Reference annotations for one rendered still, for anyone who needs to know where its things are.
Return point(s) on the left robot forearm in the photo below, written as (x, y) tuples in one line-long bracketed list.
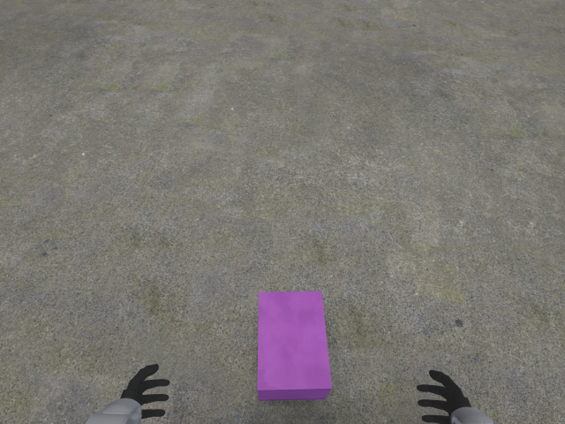
[(120, 411)]

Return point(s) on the carton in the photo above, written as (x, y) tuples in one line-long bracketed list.
[(293, 359)]

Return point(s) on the right robot hand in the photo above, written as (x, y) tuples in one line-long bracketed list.
[(452, 393)]

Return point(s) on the left robot hand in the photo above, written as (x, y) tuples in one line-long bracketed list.
[(136, 387)]

